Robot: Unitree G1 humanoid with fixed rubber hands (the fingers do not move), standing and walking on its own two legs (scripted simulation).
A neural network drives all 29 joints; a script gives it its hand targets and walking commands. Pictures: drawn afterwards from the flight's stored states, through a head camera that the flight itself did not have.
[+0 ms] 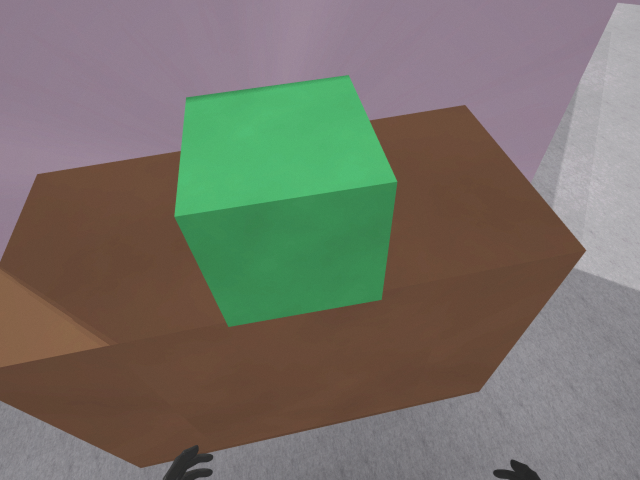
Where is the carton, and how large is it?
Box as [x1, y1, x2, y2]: [174, 75, 396, 326]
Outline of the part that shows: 348,75 186,97 174,216 228,326 381,299 396,188 396,180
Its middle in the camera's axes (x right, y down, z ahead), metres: -0.05 -0.06 +0.60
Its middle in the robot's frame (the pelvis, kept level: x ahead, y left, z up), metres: +0.50 +0.08 +0.06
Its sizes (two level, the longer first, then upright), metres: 0.249 0.245 0.248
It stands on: a pedestal, 0.69 m high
